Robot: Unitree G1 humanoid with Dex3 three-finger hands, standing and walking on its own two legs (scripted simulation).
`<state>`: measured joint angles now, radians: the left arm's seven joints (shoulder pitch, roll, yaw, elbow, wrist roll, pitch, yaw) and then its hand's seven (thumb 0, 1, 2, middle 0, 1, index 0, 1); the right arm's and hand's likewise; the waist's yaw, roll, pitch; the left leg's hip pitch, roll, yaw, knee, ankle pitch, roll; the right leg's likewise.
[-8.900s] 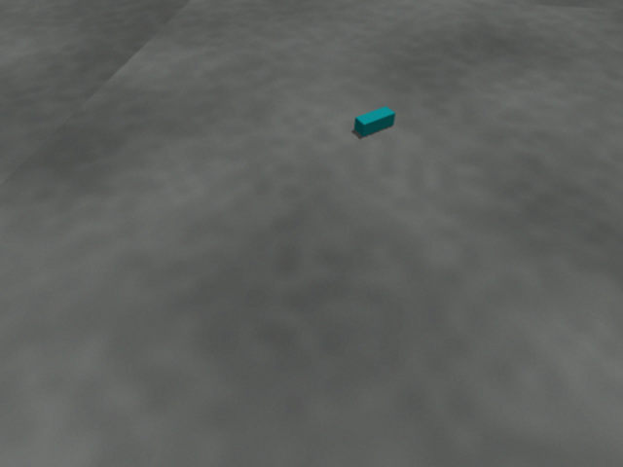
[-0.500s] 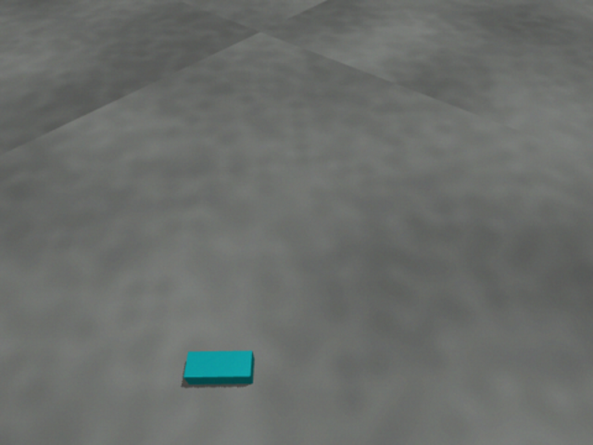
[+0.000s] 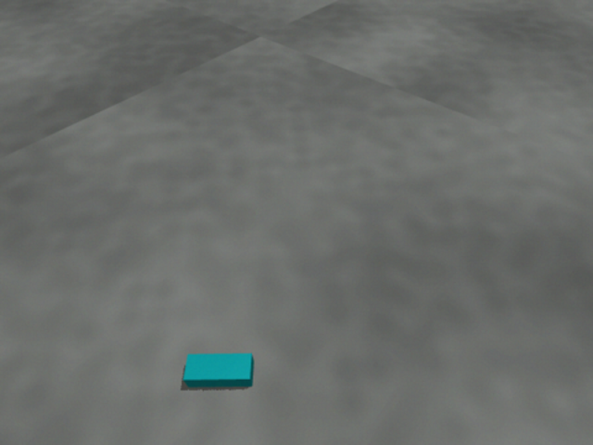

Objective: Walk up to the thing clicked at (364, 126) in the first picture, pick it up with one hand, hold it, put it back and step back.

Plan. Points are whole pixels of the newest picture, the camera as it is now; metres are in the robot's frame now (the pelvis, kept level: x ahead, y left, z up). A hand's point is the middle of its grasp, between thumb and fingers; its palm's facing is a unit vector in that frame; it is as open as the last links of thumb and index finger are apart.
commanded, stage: stand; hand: left
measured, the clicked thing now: (220, 370) +0.47 +0.27 -0.74
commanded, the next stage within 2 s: walk up in 0.62 s
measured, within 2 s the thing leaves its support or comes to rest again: neither
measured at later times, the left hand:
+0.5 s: hand out of the picture +0.07 +0.25 -0.16, palm faces -0.04 -0.94 -0.34, open 7.4 cm
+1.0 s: hand out of the picture +0.10 +0.27 -0.16, palm faces -0.03 -0.93 -0.37, open 7.4 cm
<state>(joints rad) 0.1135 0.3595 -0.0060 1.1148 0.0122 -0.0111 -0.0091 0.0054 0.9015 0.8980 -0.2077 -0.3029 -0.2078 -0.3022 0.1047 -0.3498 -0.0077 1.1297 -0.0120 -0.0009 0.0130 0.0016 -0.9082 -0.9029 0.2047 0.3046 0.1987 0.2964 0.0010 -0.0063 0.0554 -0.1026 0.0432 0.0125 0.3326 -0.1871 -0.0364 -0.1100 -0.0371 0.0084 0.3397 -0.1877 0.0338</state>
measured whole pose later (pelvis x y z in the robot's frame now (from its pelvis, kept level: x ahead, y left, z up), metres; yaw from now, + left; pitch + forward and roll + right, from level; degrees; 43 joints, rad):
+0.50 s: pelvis +0.00 +0.00 +0.00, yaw +0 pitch -2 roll +0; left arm 0.12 0.36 -0.01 1.11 0.01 -0.01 -0.01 0.01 0.90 0.90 -0.21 -0.30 -0.21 -0.30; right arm 0.11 -0.35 -0.01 1.13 -0.01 0.00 0.01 0.00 -0.91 -0.90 0.20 0.30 0.20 0.30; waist 0.00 0.00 0.06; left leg -0.11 0.04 0.01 0.33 -0.18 -0.04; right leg -0.12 -0.04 0.01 0.34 -0.19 0.03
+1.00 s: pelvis +0.04 +0.01 -0.01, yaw -1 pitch -2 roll +0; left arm 0.18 0.38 0.02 1.04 0.01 -0.02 0.00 0.01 0.90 0.90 -0.21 -0.30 -0.21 -0.30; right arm 0.18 -0.35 -0.05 1.02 -0.02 0.01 0.02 0.00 -0.91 -0.90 0.21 0.30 0.20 0.30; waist 0.01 0.00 0.07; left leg -0.12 0.04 0.04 0.50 -0.34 -0.02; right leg -0.13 -0.04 0.03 0.51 -0.33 0.04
